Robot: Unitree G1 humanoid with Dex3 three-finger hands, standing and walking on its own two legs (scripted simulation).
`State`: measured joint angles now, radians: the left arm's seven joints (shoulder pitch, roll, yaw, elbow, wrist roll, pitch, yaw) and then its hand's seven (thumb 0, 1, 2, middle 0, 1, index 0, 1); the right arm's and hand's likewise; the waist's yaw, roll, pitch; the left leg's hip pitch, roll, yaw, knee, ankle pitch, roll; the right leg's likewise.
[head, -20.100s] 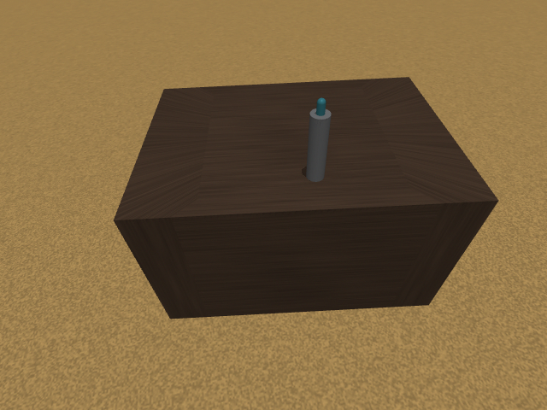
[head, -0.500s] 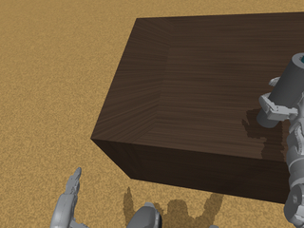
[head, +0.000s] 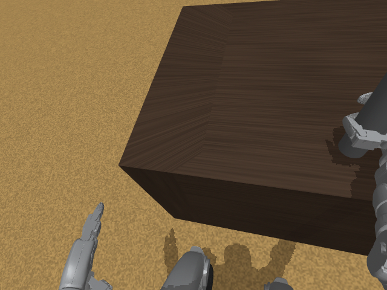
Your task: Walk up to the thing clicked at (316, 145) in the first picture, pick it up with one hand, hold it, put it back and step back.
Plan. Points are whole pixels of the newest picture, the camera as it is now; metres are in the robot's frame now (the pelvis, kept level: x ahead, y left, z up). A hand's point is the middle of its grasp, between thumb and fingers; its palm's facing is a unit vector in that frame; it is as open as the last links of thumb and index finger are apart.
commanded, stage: lower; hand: right
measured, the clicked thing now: (381, 110) +0.49 -0.23 +0.06
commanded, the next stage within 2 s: loosen in 0.12 s
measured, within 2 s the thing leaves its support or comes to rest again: rests again in 0.08 s
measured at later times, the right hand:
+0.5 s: hand (361, 126) +0.49 -0.22 +0.01, palm faces +0.21 +0.98 +0.02, open 7.5 cm
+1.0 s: hand (363, 123) +0.50 -0.22 +0.01, palm faces +0.20 +0.98 +0.03, open 13.3 cm
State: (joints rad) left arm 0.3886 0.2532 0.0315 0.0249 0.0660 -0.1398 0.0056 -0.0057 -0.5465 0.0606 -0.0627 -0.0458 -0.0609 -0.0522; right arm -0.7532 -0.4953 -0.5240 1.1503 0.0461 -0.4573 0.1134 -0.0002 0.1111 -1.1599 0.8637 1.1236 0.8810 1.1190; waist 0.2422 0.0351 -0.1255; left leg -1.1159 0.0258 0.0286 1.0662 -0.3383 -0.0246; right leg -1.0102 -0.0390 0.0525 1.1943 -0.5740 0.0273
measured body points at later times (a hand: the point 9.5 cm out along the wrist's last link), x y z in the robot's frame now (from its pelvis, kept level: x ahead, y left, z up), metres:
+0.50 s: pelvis -0.01 +0.00 -0.01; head +0.13 -0.04 +0.42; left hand +0.15 +0.27 +0.01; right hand +0.48 -0.27 +0.01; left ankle +0.09 +0.14 -0.64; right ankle -0.01 -0.13 -0.64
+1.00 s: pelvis +0.00 +0.00 -0.01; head +0.14 -0.04 +0.41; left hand +0.16 +0.27 +0.01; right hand +0.48 -0.27 +0.02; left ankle +0.09 +0.14 -0.64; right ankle -0.01 -0.13 -0.64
